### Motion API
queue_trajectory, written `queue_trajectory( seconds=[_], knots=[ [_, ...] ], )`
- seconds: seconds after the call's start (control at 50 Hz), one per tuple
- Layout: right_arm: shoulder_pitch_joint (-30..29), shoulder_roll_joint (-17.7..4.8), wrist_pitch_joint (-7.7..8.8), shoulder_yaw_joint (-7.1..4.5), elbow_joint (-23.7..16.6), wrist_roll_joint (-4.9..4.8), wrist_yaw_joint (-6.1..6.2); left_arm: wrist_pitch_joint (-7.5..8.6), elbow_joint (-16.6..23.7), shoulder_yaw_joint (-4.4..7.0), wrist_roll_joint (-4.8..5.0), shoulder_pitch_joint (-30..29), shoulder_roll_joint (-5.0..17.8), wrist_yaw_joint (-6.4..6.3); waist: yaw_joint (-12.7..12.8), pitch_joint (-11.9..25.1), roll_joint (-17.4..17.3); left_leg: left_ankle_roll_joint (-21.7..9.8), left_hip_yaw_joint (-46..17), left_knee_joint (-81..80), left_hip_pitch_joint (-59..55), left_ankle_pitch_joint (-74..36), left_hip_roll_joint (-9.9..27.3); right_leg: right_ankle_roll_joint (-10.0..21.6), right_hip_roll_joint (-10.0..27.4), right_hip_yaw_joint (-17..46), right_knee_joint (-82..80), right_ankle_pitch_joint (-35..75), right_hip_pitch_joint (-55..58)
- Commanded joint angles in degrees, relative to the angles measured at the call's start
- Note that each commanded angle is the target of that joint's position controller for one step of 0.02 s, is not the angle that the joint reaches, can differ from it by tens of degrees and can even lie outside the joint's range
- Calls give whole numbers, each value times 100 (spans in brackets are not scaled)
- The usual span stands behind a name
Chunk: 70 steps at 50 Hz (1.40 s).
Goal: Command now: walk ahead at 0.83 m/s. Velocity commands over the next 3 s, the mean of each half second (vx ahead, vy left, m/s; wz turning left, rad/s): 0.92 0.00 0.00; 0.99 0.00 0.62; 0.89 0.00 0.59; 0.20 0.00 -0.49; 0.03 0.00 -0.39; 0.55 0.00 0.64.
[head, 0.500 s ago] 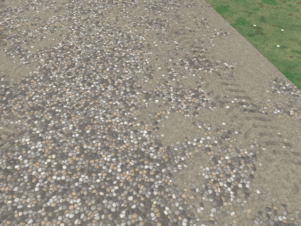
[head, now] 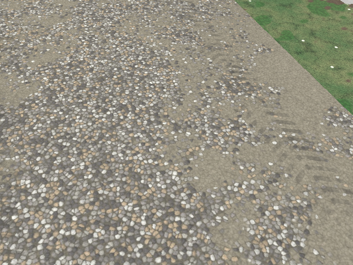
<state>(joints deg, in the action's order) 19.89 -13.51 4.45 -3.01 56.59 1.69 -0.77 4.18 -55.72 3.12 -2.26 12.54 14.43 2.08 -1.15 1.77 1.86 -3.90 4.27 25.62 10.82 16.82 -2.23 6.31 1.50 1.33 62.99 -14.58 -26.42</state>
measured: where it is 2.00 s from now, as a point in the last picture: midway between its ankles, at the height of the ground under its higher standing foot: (127, 92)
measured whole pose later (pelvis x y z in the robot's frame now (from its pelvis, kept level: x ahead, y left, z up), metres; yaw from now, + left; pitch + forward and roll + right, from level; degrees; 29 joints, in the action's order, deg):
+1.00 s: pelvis +0.87 +0.03 -0.01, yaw +22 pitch +0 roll +1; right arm 24.1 -17.3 2.5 -4.4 55.3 0.7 -0.3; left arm 5.9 -41.6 -0.3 -3.9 5.1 12.1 0.2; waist -2.4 -2.3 -0.6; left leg -11.4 -1.0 25.2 10.6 13.7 -13.6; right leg -1.4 6.1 6.2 73.0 -19.2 -33.8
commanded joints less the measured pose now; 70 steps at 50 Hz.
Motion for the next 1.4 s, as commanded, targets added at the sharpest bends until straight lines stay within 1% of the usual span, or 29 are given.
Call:
queue_trajectory(
  seconds=[0.02,0.22,0.28,0.32,0.34,0.36,0.38,0.4,0.44,0.48,0.58,0.72,0.78,0.8,0.82,0.84,0.86,0.88,0.92,0.96,1.06,1.16,1.2,1.22,1.24,1.26,1.28,1.32,1.4],
  knots=[
    [302,-577,178,-68,-122,-36,38,3,499,31,-89,-468,306,164,70,-602,-591,-555,-2330,-2204,-856,1639,1548,-215,513,54,300,647,-2015],
    [1167,-486,326,7,189,-116,98,-118,1460,-156,75,-2501,88,179,-222,-1265,-519,-653,-662,-2950,-1265,-2392,1337,-144,196,-854,-2498,1737,-1445],
    [1140,-733,296,-19,264,-77,115,-97,1469,-111,84,-2095,249,49,87,-695,-824,-514,-242,-1815,-1960,-6274,1459,204,-369,-1167,-2805,1095,-360],
    [1045,-1050,161,-108,312,41,208,-66,1030,65,101,-368,664,-94,900,291,-1137,-410,-158,374,-1966,-7669,1585,416,-726,-1048,-2784,296,1373],
    [779,-1093,104,-137,249,43,226,-47,639,193,71,923,901,-180,1530,824,-1004,-349,-58,2067,-1135,-6771,1398,541,-486,-774,-3118,250,2897],
    [997,-422,114,-4,43,-56,120,-19,497,348,-119,1651,1417,-267,1359,1535,-69,-316,-114,4269,766,-3502,819,818,958,1077,-3246,-2002,4646],
    [1238,-43,254,56,-121,-249,-5,-17,452,397,-97,1561,1516,-172,872,2111,1118,-251,-820,5832,2484,752,-194,1275,2097,4565,-4587,-3715,5327],
    [520,-566,286,-64,-303,-244,40,-7,437,369,-25,976,1228,-109,780,1208,557,-442,-1146,6073,3185,246,181,1082,1784,4390,-5025,-3417,4734],
    [-127,-454,295,-29,-479,-174,26,120,362,206,-8,446,514,-92,430,55,-398,-449,-970,5470,2943,-408,690,871,1467,2615,-5129,-1564,2916],
    [13,-131,108,38,-529,34,-95,195,168,59,16,394,164,-139,-78,-257,-177,-309,-1009,4985,2396,-406,901,621,1062,1751,-5374,-1189,1768],
    [-1191,-137,-132,120,-1037,-30,-231,424,59,35,115,776,306,-113,-24,-1159,-80,-129,-674,3642,3046,-1479,888,128,616,-108,-6124,510,1092],
    [-2139,-294,-34,209,-1337,-75,-318,483,-33,-58,179,1504,640,-334,145,-837,152,-522,701,1174,2007,-2819,36,-519,701,-1435,-5739,6200,2904],
    [-564,-827,-85,22,-942,-68,-256,181,144,87,-1,1270,1159,-585,-780,231,600,-755,818,1108,491,-1692,-589,-657,990,-1485,-3020,8510,3539],
    [695,-1087,-116,-126,-580,-79,-203,85,270,143,-64,935,1262,-598,-1345,720,639,-989,484,948,-618,-1368,-513,-591,1086,-1365,-1385,8273,3142],
    [1437,-1301,-162,-298,-403,-102,-100,53,334,197,-62,606,1281,-519,-1719,790,272,-1271,-118,563,-1557,-888,-177,-516,575,-1438,940,5595,2148],
    [928,-1626,-253,-405,-394,-69,-41,238,793,-4,-96,541,358,-368,-761,554,-1540,-1711,-1998,1188,-2916,-1967,860,-663,-411,-946,2983,-1200,-685],
    [708,-1911,-295,-482,-540,-7,-52,352,1319,-91,190,553,345,-311,-587,1527,-1470,-2765,-4577,-145,-3900,-56,1657,-703,-504,259,3758,-1372,-2262],
    [527,-1470,-284,-440,-640,-7,-2,466,1384,-125,102,84,571,-288,-608,855,-244,-2404,-4864,-1050,-3251,758,1692,-511,-128,515,3063,-751,-2532],
    [166,-1014,-217,-327,-563,-31,43,454,1441,-141,-36,-143,542,-238,-7,-268,528,-1907,-3972,-1358,-1308,68,1285,-535,250,450,1920,-455,-1949],
    [-29,-888,-63,-232,-642,-111,99,170,1497,-196,-238,-69,422,-190,376,-556,584,-1740,-3249,-1450,-50,-463,816,-783,487,365,1325,-566,-1352],
    [215,-1193,128,-325,-776,-165,36,37,2268,-355,-77,-1563,281,-64,-23,-923,-68,-1330,-2394,-1737,1249,-2013,69,-1010,414,-202,-1660,1293,-328],
    [556,-1379,79,-428,-802,-214,29,78,2459,-307,49,-1701,537,-117,-307,-358,-487,-819,-2490,-1033,-283,-3886,273,-713,-71,-209,-3304,2011,510],
    [535,-1620,105,-460,-783,-129,59,127,2168,-105,55,-644,972,-225,198,430,-573,-572,-2450,363,-896,-5374,407,-529,-323,-228,-3311,1354,1626],
    [227,-1719,123,-471,-829,-68,47,140,1881,14,68,486,1172,-314,918,919,-573,-471,-2290,1649,-575,-5214,299,-447,-157,-258,-3303,1057,2704],
    [30,-1237,179,-346,-955,-4,50,145,1632,149,-39,1680,1491,-428,1412,1524,-283,-426,-2011,3455,349,-3863,76,-313,611,522,-2997,-391,3985],
    [1186,-153,176,-68,-1144,-318,37,171,1518,261,-291,1604,2001,-368,467,2272,1950,-162,-1464,5425,2220,1146,-684,464,2464,3953,-3919,-1477,5404],
    [850,-634,129,-22,-1095,-186,86,106,1569,287,-140,1208,1618,-261,552,1940,1348,-297,-1314,5762,2998,743,-318,599,2306,5118,-4725,-2850,4928],
    [-349,-900,62,-64,-1266,-13,-2,110,1512,133,-95,467,810,-185,492,333,-72,-261,-1127,5191,3034,-223,173,421,1671,3155,-4827,-1728,3178],
    [-639,-456,-113,52,-1523,74,-69,352,857,-62,58,1037,374,-107,78,-237,136,-11,-1146,4375,2868,396,165,289,1323,1267,-4663,3795,2350]
  ],
)
Next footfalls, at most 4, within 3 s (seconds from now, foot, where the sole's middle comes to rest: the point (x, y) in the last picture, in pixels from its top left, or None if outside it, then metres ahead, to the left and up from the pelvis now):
0.34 right None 0.45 -0.10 -0.78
0.82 left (164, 184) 0.89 0.04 -0.78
1.24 right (165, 111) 1.36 0.04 -0.78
1.62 left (105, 94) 1.49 0.38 -0.78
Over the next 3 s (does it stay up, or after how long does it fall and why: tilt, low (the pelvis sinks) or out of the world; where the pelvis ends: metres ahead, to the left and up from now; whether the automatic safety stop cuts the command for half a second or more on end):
stays up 1.59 0.26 0.00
